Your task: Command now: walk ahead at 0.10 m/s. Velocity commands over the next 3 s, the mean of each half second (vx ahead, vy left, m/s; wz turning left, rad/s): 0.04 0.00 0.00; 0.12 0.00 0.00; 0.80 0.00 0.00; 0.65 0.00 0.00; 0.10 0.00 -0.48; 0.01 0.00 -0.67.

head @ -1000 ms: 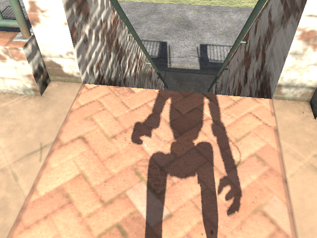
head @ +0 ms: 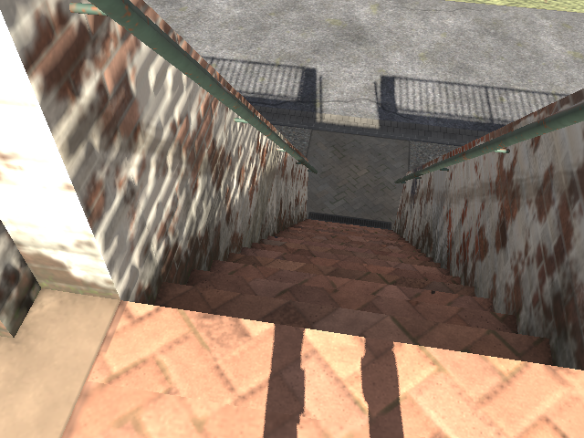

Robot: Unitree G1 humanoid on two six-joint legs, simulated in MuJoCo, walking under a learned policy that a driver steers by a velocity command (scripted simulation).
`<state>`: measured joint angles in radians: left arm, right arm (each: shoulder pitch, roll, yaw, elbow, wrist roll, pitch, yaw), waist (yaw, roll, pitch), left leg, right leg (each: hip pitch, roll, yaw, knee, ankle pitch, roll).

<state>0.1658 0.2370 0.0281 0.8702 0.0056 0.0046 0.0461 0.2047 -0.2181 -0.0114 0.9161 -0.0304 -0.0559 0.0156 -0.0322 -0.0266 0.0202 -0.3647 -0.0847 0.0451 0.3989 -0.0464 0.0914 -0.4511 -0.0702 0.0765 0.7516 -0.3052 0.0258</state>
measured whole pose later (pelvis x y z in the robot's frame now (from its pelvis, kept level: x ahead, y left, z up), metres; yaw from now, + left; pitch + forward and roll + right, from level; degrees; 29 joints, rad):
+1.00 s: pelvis +0.09 -0.04 +0.00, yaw +0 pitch +1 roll +0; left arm 0.38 0.17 0.06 1.06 -0.02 -0.07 0.04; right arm 0.25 -0.20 -0.06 1.07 0.04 -0.06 -0.03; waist 0.01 0.00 -0.03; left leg -0.31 -0.01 0.02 0.59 -0.38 0.05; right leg -0.18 0.00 -0.01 0.52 -0.39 -0.05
